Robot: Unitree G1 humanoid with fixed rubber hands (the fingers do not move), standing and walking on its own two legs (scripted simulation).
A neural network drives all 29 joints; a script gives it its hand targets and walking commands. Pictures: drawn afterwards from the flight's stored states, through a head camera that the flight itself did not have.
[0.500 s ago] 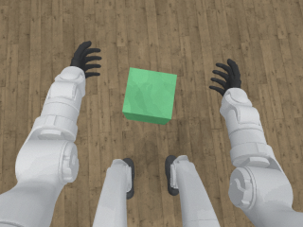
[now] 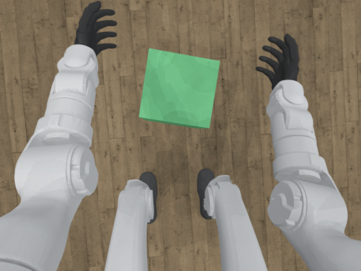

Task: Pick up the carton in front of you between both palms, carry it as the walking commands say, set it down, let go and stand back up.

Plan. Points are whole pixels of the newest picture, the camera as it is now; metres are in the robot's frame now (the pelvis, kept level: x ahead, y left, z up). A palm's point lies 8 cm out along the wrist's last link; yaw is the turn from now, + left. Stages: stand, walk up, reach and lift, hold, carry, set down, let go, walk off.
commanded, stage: reach and lift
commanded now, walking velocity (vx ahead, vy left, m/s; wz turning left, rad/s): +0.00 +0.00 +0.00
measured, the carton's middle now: (177, 95) +0.49 -0.01 -0.47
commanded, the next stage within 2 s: none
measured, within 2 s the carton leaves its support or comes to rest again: leaves its support in 1.44 s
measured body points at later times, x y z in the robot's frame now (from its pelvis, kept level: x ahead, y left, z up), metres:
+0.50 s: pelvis -0.06 +0.00 -0.20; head +0.31 +0.01 +0.04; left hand +0.53 +0.17 -0.37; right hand +0.47 -0.20 -0.37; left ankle +0.06 +0.11 -0.56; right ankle +0.06 -0.13 -0.56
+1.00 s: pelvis -0.05 -0.01 -0.23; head +0.32 +0.01 +0.02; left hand +0.53 +0.16 -0.41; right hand +0.48 -0.19 -0.41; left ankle +0.06 +0.11 -0.56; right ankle +0.06 -0.13 -0.56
